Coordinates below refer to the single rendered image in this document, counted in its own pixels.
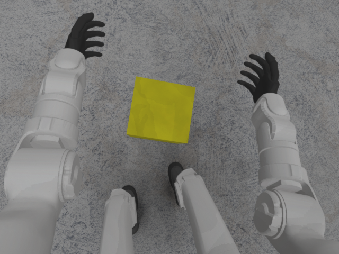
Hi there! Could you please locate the left robot forearm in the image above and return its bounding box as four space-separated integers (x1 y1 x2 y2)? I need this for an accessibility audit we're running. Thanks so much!
4 48 86 199

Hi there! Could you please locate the robot right foot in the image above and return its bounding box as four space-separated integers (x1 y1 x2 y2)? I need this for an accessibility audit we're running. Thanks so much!
168 162 184 208

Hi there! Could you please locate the right robot forearm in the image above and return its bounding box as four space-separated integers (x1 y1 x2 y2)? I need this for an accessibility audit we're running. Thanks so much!
251 93 326 226

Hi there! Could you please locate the left robot hand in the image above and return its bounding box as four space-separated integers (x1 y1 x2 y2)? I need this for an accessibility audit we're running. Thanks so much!
65 12 105 59

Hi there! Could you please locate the robot left shin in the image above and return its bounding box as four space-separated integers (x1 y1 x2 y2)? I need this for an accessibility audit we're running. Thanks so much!
104 189 135 228

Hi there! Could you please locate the right robot hand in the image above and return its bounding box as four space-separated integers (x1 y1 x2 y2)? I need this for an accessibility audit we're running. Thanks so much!
237 52 280 103

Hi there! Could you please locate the robot left upper arm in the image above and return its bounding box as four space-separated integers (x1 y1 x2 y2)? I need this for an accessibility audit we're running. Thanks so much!
0 148 82 254

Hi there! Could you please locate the robot right upper arm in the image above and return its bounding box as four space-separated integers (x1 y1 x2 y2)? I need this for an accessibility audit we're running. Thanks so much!
253 189 339 254

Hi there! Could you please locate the carton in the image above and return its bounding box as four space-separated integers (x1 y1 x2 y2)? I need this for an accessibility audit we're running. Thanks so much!
127 76 195 143

